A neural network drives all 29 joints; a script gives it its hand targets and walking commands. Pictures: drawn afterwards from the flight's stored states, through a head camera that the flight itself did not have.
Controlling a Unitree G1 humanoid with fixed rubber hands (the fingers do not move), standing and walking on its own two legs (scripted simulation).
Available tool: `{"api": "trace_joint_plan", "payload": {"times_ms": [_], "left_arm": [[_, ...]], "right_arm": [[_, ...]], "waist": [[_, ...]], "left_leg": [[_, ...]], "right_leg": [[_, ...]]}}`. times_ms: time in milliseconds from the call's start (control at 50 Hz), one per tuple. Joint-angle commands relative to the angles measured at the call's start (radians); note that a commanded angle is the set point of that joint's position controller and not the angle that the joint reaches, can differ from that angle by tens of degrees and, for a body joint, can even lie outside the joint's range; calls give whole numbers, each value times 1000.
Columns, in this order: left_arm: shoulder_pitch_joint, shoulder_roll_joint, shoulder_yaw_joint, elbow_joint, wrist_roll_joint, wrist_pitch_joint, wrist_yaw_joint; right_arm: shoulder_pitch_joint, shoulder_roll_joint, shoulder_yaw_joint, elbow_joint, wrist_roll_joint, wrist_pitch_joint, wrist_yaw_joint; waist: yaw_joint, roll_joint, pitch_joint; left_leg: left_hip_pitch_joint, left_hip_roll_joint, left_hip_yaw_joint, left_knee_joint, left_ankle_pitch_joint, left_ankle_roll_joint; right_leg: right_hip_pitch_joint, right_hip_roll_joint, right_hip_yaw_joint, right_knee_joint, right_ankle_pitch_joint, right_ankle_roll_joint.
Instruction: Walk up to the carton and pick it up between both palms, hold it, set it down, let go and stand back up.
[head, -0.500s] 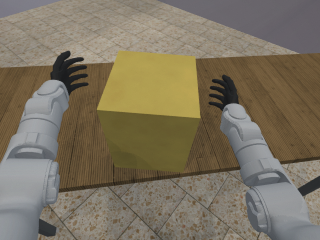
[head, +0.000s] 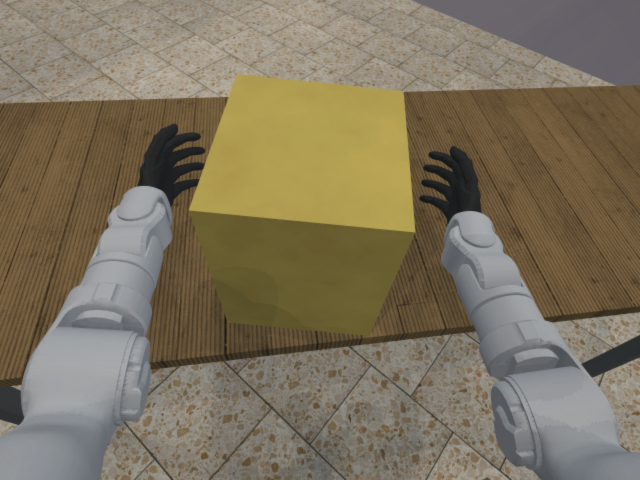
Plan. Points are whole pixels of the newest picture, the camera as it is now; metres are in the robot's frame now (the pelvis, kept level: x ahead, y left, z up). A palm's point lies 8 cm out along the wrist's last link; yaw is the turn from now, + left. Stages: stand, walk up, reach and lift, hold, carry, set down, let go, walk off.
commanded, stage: reach and lift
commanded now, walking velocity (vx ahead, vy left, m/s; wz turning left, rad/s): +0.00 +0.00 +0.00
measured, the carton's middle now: (308, 216) +0.43 -0.01 +0.07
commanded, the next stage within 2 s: none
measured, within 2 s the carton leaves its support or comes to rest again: leaves its support in 1.72 s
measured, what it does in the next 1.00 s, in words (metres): stands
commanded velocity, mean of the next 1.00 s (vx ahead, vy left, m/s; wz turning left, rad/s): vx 0.00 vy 0.00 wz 0.00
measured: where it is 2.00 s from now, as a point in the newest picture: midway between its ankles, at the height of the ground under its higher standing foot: outside the picture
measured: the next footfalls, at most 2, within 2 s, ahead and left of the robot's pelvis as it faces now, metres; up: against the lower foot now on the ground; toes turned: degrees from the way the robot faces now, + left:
none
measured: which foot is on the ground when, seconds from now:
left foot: down 0.00-1.00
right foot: down 0.00-1.00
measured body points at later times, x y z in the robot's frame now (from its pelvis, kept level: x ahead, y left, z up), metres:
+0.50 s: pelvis +0.00 +0.00 +0.00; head +0.07 +0.02 +0.44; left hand +0.48 +0.14 +0.09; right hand +0.42 -0.16 +0.09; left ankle +0.02 +0.12 -0.74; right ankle +0.01 -0.11 -0.74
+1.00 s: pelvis +0.00 +0.00 +0.00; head +0.03 +0.03 +0.45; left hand +0.45 +0.14 +0.09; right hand +0.40 -0.15 +0.09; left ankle +0.02 +0.12 -0.74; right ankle +0.01 -0.11 -0.74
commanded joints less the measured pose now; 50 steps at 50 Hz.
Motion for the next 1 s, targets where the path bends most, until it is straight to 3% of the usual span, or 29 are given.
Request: {"api": "trace_joint_plan", "payload": {"times_ms": [0,20,40,60,100,200,240,260,300,400,420,440,460,480,500,540,560,580,600,700,720,740,800,840,880,900,920,940,980], "left_arm": [[-517,115,28,-309,49,-73,16],[-511,116,42,-300,58,-63,14],[-472,76,16,-301,55,-58,14],[-500,70,45,-300,67,-48,7],[-523,39,35,-301,72,-52,3],[-511,-29,73,-291,136,-58,-5],[-518,-41,124,-217,184,-54,-13],[-519,-61,125,-311,184,-78,-9],[-539,-22,183,-352,209,-66,22],[-537,-55,168,-328,207,-42,46],[-585,-105,131,-361,204,-41,49],[-607,-106,144,-291,192,-38,45],[-545,-124,129,-298,207,-41,43],[-566,-137,128,-354,204,-41,49],[-547,-130,152,-355,204,-38,49],[-568,-131,150,-356,226,-36,50],[-550,-143,147,-391,210,-41,46],[-576,-149,155,-335,232,-38,36],[-526,-165,168,-341,246,-44,32],[-559,-272,229,-272,350,-79,-21],[-572,-369,191,-314,368,-93,-36],[-578,-421,215,-268,414,-98,-61],[-635,-805,103,-112,465,-146,-170],[-537,-820,119,-26,479,-157,-182],[-559,-873,70,-45,435,-187,-177],[-588,-847,99,-23,441,-197,-177],[-581,-858,77,-18,438,-198,-172],[-591,-852,75,-25,418,-212,-167],[-651,-858,62,0,400,-229,-166]], "right_arm": [[-448,-35,-25,-268,-18,-77,-10],[-451,-24,-26,-268,-23,-68,-9],[-415,-23,-18,-273,-17,-77,-13],[-457,16,-12,-300,-37,-64,-14],[-470,54,-16,-298,-47,-62,-20],[-459,100,-72,-291,-128,-70,-15],[-488,134,-97,-261,-184,-66,-14],[-462,146,-97,-312,-184,-91,-18],[-481,121,-125,-342,-202,-107,-38],[-486,153,-129,-289,-206,-98,-74],[-508,164,-149,-267,-212,-104,-72],[-541,168,-134,-265,-207,-88,-60],[-460,180,-136,-226,-198,-88,-61],[-501,178,-127,-282,-185,-103,-59],[-499,203,-106,-313,-190,-100,-59],[-498,206,-115,-301,-198,-97,-65],[-487,217,-116,-324,-202,-100,-62],[-502,231,-120,-267,-214,-96,-62],[-492,247,-101,-284,-224,-104,-51],[-527,377,-153,-234,-336,-122,-2],[-537,441,-163,-240,-373,-154,18],[-540,514,-167,-189,-426,-163,46],[-637,911,-58,-163,-540,-201,166],[-595,907,-39,-124,-539,-207,187],[-602,916,-11,-129,-510,-224,187],[-632,913,-7,-109,-500,-215,197],[-632,897,-12,-105,-485,-221,197],[-666,912,10,-135,-471,-220,202],[-694,891,-24,-95,-486,-214,209]], "waist": [[43,144,-854],[56,135,-834],[42,145,-876],[58,107,-868],[31,96,-872],[40,103,-826],[51,54,-763],[42,87,-852],[57,85,-882],[40,63,-841],[17,111,-826],[41,73,-797],[17,90,-783],[36,123,-837],[65,72,-835],[47,91,-865],[38,52,-876],[35,63,-822],[61,55,-809],[59,35,-776],[35,58,-812],[67,48,-765],[44,33,-726],[49,27,-670],[6,68,-684],[33,63,-649],[14,79,-619],[46,54,-640],[17,64,-610]], "left_leg": [[527,4,22,41,471,-35],[514,2,18,39,463,-31],[550,6,17,49,501,-39],[492,2,26,44,461,-24],[442,-6,18,38,448,-16],[472,0,33,15,408,-23],[416,-6,32,-5,345,-4],[444,-5,40,-5,394,-17],[435,-8,44,16,414,-25],[383,-7,46,2,356,-12],[429,1,39,16,374,-35],[407,-2,45,11,333,-16],[456,-1,39,9,359,-24],[462,0,43,28,415,-41],[459,-2,54,32,400,-21],[444,-6,52,31,382,-21],[458,-1,51,28,407,-22],[436,-5,50,21,368,-18],[407,-11,61,15,374,-15],[406,-2,57,-29,316,-3],[468,4,63,-34,376,-13],[442,-2,75,-47,345,-14],[413,-3,93,-69,316,-11],[402,-3,93,-87,328,-10],[395,-2,76,-63,375,-31],[371,-2,77,-79,360,-30],[381,-3,66,-78,360,-33],[385,3,66,-83,338,-25],[368,-1,67,-100,271,-27]], "right_leg": [[196,22,24,-47,414,35],[195,22,28,-49,399,34],[182,25,17,-42,450,38],[227,20,34,-49,442,39],[282,13,36,-27,510,52],[268,8,32,-48,440,46],[301,-3,40,-46,422,55],[326,-3,32,-33,471,58],[349,8,48,-20,495,58],[396,2,58,-14,529,64],[317,13,35,-26,470,59],[297,4,40,-28,428,57],[296,7,36,-47,432,56],[287,13,29,-38,445,52],[321,8,50,-36,482,57],[338,2,46,-35,483,57],[346,3,42,-34,533,64],[347,-3,48,-37,498,67],[378,-8,48,-28,515,67],[423,-27,43,-40,487,64],[431,-18,36,-42,529,59],[455,-29,41,-49,515,59],[531,-30,31,-39,544,57],[579,-21,37,-28,608,56],[569,-7,37,-27,625,55],[587,-6,42,-33,603,48],[575,-5,36,-40,562,47],[573,0,36,-46,525,40],[526,4,34,-64,438,32]]}}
